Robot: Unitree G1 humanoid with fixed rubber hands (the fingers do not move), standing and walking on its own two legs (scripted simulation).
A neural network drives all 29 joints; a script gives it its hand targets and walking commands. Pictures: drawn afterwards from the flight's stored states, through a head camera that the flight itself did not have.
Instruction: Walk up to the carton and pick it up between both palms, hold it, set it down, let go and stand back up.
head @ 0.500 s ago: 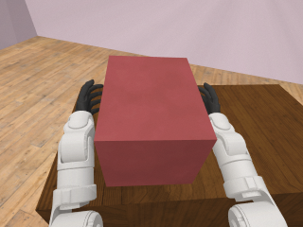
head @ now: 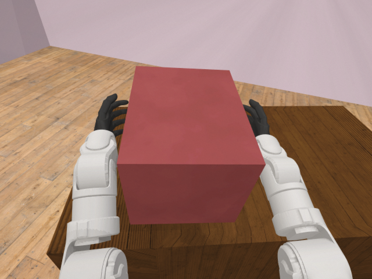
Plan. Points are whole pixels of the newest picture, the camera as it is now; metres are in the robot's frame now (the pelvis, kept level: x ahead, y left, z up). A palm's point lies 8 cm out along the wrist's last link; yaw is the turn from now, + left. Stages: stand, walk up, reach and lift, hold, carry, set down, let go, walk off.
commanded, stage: hold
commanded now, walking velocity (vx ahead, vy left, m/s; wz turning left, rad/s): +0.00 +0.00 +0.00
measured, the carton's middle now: (183, 141) +0.39 +0.00 +0.14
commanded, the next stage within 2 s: none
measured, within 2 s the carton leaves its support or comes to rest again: neither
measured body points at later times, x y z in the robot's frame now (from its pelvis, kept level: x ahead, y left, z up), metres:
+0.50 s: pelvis +0.01 +0.00 +0.00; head -0.03 +0.02 +0.45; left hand +0.38 +0.16 +0.19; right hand +0.38 -0.16 +0.17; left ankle +0.03 +0.13 -0.75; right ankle +0.01 -0.12 -0.75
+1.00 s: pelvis +0.00 +0.00 +0.00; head -0.04 +0.02 +0.45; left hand +0.37 +0.16 +0.19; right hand +0.38 -0.16 +0.18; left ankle +0.03 +0.13 -0.75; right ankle +0.01 -0.12 -0.75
